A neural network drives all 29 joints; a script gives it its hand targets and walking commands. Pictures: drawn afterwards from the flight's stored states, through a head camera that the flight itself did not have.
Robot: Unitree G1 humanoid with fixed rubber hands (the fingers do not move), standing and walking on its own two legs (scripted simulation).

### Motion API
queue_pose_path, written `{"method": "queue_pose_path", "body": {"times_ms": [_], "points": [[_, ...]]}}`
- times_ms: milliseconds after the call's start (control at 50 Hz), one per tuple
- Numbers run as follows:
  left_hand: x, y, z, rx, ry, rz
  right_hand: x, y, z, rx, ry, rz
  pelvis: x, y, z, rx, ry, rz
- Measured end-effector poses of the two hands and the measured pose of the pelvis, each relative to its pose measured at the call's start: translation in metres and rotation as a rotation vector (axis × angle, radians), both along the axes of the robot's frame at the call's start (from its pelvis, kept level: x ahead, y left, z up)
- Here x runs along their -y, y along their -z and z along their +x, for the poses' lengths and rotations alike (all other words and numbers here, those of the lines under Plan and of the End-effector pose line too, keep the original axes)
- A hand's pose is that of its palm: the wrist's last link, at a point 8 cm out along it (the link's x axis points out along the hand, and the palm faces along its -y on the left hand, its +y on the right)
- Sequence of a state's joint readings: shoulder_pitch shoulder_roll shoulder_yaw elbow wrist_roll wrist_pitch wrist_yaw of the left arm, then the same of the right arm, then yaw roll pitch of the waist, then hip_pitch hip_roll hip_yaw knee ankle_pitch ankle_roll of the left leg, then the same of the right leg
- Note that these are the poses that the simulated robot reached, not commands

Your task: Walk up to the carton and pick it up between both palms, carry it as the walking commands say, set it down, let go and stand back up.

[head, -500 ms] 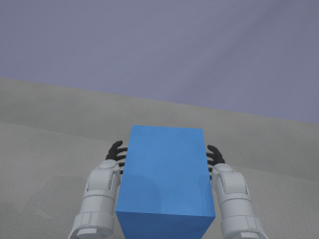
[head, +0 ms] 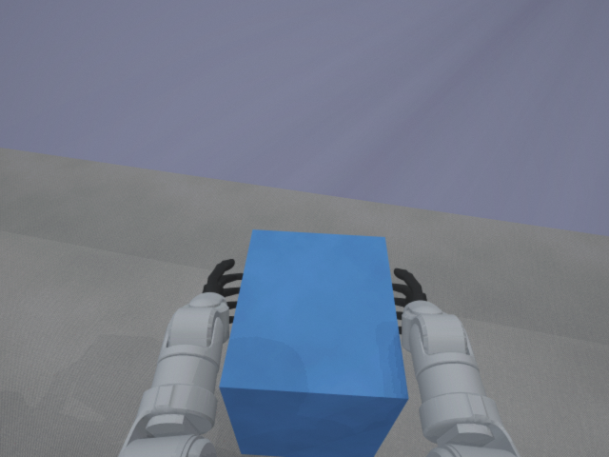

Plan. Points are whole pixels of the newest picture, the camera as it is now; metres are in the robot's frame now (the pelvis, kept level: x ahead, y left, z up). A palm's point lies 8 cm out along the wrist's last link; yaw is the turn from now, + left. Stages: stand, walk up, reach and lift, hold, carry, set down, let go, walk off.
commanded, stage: reach and lift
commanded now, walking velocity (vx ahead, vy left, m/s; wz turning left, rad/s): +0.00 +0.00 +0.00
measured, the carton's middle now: (312, 347) +0.29 +0.01 -0.02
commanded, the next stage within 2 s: hold in 0.20 s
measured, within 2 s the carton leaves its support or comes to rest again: neither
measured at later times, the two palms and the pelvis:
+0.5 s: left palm (214, 315) +0.30 +0.15 +0.04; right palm (418, 323) +0.30 -0.14 +0.04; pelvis +0.00 +0.00 +0.00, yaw +0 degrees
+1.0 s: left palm (215, 315) +0.30 +0.15 +0.04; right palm (419, 326) +0.29 -0.14 +0.04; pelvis +0.01 +0.00 +0.00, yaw +0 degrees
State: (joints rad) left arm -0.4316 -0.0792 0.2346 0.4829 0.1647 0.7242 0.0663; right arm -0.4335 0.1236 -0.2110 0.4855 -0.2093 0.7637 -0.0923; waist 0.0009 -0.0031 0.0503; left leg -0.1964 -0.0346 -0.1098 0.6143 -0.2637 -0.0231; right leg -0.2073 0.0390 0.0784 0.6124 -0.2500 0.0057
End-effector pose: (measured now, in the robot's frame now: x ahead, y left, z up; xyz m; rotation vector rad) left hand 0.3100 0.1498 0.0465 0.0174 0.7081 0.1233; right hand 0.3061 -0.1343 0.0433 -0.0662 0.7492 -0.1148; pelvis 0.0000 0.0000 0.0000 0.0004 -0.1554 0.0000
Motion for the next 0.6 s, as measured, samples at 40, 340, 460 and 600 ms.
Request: {"method": "queue_pose_path", "body": {"times_ms": [40, 340, 460, 600], "points": [[0.001, 0.000, 0.000, -0.001, 0.002, 0.001, 0.001, 0.000, -0.001, 0.000, 0.003, 0.002, 0.000, 0.000, 0.000, 0.001, 0.002, 0.001], [0.004, 0.003, -0.011, -0.004, -0.002, -0.009, 0.004, 0.002, -0.011, -0.005, -0.001, -0.006, 0.004, 0.000, 0.005, 0.020, 0.000, 0.002], [0.003, 0.003, -0.013, -0.001, -0.007, -0.006, 0.003, 0.002, -0.011, -0.002, -0.007, -0.004, 0.005, 0.000, 0.005, 0.024, -0.002, 0.003], [0.001, 0.002, -0.011, 0.001, -0.010, -0.007, 0.001, 0.002, -0.010, 0.000, -0.013, -0.008, 0.005, 0.001, 0.005, 0.026, -0.004, 0.003]]}}
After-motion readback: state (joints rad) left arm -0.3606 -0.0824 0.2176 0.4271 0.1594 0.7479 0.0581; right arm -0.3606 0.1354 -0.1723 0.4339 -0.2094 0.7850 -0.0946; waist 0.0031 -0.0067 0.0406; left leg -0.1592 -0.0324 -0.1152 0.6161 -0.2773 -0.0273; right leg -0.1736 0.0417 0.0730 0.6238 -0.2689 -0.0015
